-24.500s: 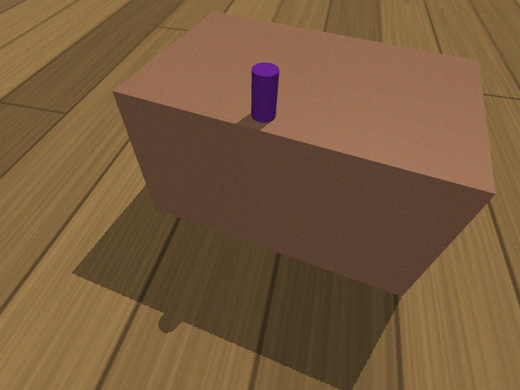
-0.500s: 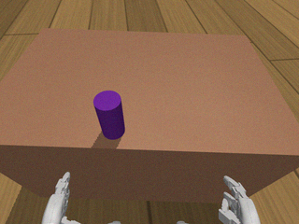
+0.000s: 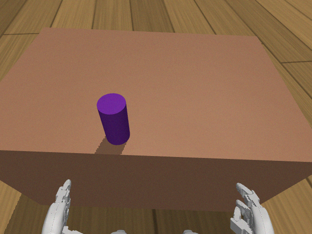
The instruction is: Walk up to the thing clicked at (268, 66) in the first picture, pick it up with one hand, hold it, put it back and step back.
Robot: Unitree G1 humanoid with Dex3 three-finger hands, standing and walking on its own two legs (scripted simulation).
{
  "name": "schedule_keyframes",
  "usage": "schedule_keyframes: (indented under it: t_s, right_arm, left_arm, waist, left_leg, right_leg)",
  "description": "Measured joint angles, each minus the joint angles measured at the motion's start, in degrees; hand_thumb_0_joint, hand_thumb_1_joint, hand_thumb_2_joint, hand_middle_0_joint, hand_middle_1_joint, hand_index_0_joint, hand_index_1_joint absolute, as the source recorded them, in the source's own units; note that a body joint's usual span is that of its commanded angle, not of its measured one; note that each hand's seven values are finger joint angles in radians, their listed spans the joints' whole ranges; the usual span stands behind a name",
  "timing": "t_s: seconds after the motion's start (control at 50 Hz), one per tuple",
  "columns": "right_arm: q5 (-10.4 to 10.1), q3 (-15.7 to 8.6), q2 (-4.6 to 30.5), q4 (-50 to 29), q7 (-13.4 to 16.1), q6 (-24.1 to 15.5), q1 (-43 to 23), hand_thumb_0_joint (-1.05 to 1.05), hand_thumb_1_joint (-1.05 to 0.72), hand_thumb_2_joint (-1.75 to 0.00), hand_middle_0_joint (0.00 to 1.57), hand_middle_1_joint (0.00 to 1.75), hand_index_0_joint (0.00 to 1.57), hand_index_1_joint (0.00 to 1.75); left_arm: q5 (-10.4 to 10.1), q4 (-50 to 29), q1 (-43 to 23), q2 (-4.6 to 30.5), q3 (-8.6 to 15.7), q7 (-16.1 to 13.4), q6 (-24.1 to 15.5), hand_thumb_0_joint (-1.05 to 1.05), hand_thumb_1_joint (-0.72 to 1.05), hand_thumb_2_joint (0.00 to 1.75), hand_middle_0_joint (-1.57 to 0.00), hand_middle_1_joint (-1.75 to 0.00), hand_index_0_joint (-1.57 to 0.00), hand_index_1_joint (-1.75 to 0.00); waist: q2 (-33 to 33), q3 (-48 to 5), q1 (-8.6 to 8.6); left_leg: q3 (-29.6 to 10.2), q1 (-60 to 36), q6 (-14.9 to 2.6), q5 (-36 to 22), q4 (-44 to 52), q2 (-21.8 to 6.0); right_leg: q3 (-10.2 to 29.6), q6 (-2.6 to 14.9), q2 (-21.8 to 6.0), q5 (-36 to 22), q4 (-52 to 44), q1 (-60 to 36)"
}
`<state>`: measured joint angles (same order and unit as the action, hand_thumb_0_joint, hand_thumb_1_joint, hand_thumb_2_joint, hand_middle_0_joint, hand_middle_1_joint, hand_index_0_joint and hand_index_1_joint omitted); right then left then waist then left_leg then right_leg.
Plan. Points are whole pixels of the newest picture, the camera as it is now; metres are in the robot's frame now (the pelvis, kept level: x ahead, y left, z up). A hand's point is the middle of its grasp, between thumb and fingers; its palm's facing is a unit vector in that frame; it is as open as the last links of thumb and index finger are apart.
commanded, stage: home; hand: left
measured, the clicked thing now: (115, 120) +0.43 +0.13 +0.01
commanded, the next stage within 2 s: stand in 1.12 s
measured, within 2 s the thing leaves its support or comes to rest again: neither
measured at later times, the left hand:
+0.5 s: hand (82, 216) +0.18 +0.18 -0.05, palm faces +0.11 -0.97 -0.22, open 17.5 cm
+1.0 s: hand (73, 232) +0.15 +0.20 -0.08, palm faces -0.02 -0.94 -0.35, open 17.5 cm
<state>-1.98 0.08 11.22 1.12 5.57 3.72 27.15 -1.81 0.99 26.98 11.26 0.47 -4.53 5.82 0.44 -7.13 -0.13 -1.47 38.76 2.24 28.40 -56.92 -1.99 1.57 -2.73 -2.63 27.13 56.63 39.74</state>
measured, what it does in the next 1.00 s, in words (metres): stands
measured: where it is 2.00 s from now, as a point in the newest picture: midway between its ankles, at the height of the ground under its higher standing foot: outside the picture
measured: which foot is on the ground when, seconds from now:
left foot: down 0.00-1.00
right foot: down 0.00-1.00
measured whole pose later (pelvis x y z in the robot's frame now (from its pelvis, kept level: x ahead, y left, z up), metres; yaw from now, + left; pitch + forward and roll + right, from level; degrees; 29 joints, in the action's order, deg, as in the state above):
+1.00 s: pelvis -0.01 +0.00 +0.01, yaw +1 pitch +4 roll +0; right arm 4.4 0.9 15.1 35.5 3.2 -1.2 13.5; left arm 4.0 17.1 18.6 16.7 -0.8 -2.9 4.0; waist 0.5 -0.6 -0.1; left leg -2.7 31.8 1.8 27.3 -55.2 -1.5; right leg 0.1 -1.8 -3.1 26.4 54.3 31.8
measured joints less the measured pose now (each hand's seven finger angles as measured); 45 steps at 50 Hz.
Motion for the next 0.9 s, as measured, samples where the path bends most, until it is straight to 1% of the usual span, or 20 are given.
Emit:
schedule_keyframes:
  t_s: [0.3, 0.58, 0.64, 0.74, 0.9]
  right_arm:
    - [0.1, 0.1, -0.2, -0.1, -0.1, -0.5, 0.2, 0.01, -0.90, -0.90, 0.20, 0.30, 0.21, 0.30]
    - [0.2, -0.1, -0.3, 0.0, -0.2, -0.4, 0.3, 0.01, -0.90, -0.90, 0.20, 0.30, 0.21, 0.30]
    - [-0.1, 0.7, 0.5, 5.9, 0.1, -1.7, -2.7, 0.01, -0.90, -0.90, 0.20, 0.30, 0.21, 0.30]
    - [-0.2, 0.4, 1.1, 14.3, 0.9, -2.6, -6.0, 0.01, -0.90, -0.90, 0.20, 0.30, 0.21, 0.30]
    - [0.3, 0.1, 1.1, 20.8, 1.9, -5.4, -8.4, 0.01, -0.90, -0.90, 0.20, 0.30, 0.21, 0.30]
  left_arm:
    - [0.0, -1.2, 0.3, 0.2, 0.2, 0.1, 1.0, -0.01, -0.56, 0.04, -0.06, -0.05, -0.05, -0.04]
    - [0.1, -1.6, 0.3, 0.2, 0.2, 0.3, 1.8, -0.01, -0.55, 0.05, -0.06, -0.05, -0.05, -0.05]
    - [0.2, -2.8, 1.4, 0.2, 0.6, -0.4, 2.6, -0.01, -0.55, 0.05, -0.06, -0.05, -0.05, -0.05]
    - [0.3, -3.7, 2.2, 0.6, -0.1, -1.4, 3.7, -0.01, -0.54, 0.05, -0.06, -0.05, -0.05, -0.05]
    - [0.5, -4.2, 2.1, 0.8, -0.3, -2.5, 5.7, -0.01, -0.55, 0.05, -0.06, -0.05, -0.06, -0.05]
  waist:
    - [-0.1, -0.1, -0.16]
    - [-0.1, -0.6, -0.10]
    - [-0.2, -0.3, -1.01]
    - [-0.4, 0.0, -1.26]
    - [-1.4, 1.1, -1.60]
  left_leg:
    - [0.0, 0.2, -0.25, 0.7, -0.3, 0.0]
    - [-0.2, 0.2, -0.12, 0.9, -0.4, 0.0]
    - [-0.6, -0.1, 0.03, 1.0, -0.7, -0.4]
    - [-1.4, -0.4, 0.20, 1.0, -1.0, -0.8]
    - [-1.9, -0.4, 0.21, 0.6, -1.3, -0.9]
  right_leg:
    - [0.0, -0.29, 0.0, 0.4, -0.2, 0.0]
    - [-0.2, -0.20, 0.0, 0.7, 0.0, -0.1]
    - [-0.7, -0.03, 0.3, 0.5, -0.3, -0.8]
    - [-1.5, 0.15, 0.7, 0.3, -0.8, -1.7]
    - [-1.9, 0.19, 0.9, -0.3, -1.1, -2.1]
